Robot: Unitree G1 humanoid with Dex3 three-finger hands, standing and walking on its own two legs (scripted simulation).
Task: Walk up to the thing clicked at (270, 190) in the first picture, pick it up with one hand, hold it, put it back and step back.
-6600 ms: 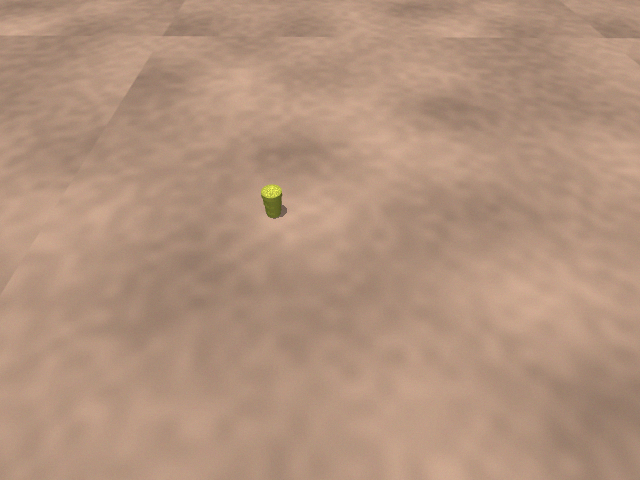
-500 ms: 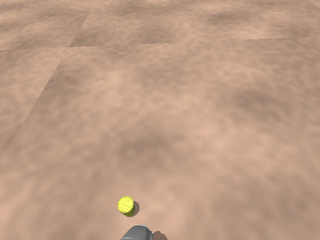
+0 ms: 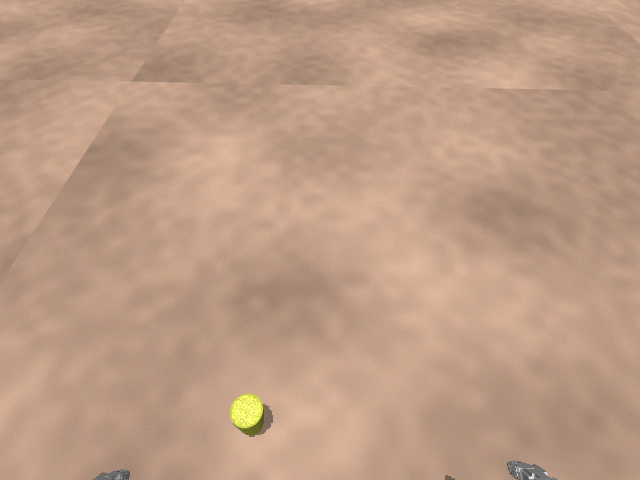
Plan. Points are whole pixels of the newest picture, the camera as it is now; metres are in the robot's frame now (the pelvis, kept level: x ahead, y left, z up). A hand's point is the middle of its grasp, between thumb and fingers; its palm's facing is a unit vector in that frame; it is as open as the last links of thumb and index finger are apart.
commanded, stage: walk up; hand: left
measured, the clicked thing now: (249, 417) +0.39 +0.20 -0.70
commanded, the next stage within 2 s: none
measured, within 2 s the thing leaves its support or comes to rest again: neither
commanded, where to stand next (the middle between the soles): +0.05 +0.01 m, yaw -1 degrees
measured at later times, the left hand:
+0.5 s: hand out of the picture +0.07 +0.28 -0.14, palm faces -0.04 -0.92 -0.40, open 7.4 cm
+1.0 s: hand out of the picture +0.00 +0.28 -0.14, palm faces +0.00 -0.93 -0.36, open 7.4 cm
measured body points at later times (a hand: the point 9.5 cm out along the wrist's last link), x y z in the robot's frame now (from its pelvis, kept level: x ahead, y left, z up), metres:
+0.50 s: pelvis -0.02 +0.00 +0.01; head +0.02 +0.00 +0.45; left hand +0.08 +0.32 -0.12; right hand +0.07 -0.31 -0.13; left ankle +0.05 +0.12 -0.73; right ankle +0.00 -0.14 -0.73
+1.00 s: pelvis -0.03 +0.01 +0.01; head -0.02 +0.01 +0.46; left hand +0.00 +0.33 -0.12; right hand +0.03 -0.32 -0.11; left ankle -0.05 +0.12 -0.73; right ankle -0.03 -0.12 -0.70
